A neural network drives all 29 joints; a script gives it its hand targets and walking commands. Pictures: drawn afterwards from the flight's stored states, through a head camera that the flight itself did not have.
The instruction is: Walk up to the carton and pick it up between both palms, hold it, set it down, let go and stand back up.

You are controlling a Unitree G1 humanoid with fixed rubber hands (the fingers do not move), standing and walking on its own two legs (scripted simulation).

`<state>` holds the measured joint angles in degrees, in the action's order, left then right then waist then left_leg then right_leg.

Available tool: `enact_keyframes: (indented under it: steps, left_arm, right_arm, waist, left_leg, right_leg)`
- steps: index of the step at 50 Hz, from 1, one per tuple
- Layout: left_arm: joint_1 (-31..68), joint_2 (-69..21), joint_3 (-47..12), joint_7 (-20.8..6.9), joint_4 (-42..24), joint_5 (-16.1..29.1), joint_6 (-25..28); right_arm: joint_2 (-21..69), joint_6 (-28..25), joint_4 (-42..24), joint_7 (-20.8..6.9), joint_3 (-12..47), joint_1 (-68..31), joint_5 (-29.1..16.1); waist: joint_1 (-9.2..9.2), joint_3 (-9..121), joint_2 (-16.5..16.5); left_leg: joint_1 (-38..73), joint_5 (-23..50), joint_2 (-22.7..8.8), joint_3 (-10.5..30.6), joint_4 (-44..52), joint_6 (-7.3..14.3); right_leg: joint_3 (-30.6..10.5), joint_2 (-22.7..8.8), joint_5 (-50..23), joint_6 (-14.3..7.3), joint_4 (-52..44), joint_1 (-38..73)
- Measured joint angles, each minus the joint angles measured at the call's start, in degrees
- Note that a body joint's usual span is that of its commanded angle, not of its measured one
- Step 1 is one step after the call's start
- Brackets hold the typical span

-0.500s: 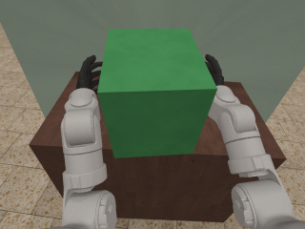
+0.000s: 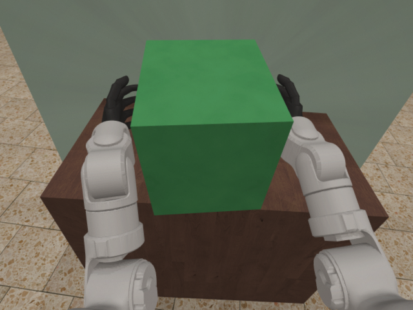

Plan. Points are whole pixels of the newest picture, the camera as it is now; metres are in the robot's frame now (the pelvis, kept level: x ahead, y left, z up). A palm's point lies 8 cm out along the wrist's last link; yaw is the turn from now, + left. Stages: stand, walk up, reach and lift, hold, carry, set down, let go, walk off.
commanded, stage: hold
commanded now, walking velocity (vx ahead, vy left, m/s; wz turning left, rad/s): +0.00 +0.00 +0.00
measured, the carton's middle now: (204, 126) +0.38 +0.02 +0.20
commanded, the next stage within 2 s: none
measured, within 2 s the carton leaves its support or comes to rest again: neither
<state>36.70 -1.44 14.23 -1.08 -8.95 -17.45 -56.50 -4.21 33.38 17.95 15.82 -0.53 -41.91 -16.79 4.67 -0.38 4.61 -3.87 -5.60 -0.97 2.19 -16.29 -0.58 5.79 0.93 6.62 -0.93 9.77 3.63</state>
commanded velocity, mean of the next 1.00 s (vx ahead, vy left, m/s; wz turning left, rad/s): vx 0.00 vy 0.00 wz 0.00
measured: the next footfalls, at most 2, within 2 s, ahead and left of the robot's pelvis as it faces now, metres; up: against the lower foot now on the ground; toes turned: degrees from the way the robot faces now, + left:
none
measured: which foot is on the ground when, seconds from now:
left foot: down 0.00-1.00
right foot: down 0.00-1.00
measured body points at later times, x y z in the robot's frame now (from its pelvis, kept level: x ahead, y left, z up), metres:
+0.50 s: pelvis +0.00 +0.00 +0.00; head -0.04 +0.04 +0.45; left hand +0.36 +0.16 +0.23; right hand +0.38 -0.13 +0.23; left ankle +0.05 +0.12 -0.75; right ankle +0.00 -0.11 -0.75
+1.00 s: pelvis +0.00 +0.00 +0.00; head -0.04 +0.04 +0.45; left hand +0.36 +0.17 +0.23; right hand +0.38 -0.13 +0.23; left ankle +0.05 +0.12 -0.75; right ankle +0.00 -0.11 -0.75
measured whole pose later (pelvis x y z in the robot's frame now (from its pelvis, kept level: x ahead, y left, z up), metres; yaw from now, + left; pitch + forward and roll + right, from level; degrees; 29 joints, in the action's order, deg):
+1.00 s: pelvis +0.00 +0.00 +0.00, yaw +0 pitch -7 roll -1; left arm 36.6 -1.5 14.1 -1.0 -9.2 -17.5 -56.6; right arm -4.3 33.4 17.9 15.8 -0.6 -41.9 -16.8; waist 4.6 -0.5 4.6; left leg -3.9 -5.6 -0.9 2.1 -16.3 -0.5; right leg 5.8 0.9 6.6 -0.9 9.7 3.7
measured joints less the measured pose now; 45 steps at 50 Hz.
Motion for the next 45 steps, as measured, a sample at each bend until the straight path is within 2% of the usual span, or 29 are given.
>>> enact_keyframes:
  steps: [24,45]
  left_arm:
    - [0.6,0.0,-0.2,0.3,1.0,-0.1,0.5]
    - [-0.1,-0.1,-0.1,0.1,-0.3,0.0,-0.1]
  right_arm:
    - [0.2,-0.3,0.8,-0.7,-0.8,-0.5,0.8]
    - [0.0,-0.1,-0.1,0.0,0.0,0.1,0.0]
  waist:
    - [0.05,-0.2,0.0]
    - [0.01,-0.1,0.0]
  left_leg:
    - [-0.6,0.1,-0.1,-0.1,-0.2,0.0]
    - [0.0,0.0,0.0,-0.1,0.1,0.0]
  right_leg:
    - [0.0,0.1,0.0,-0.1,0.3,-0.6]
    - [0.0,0.0,0.1,-0.1,0.0,0.0]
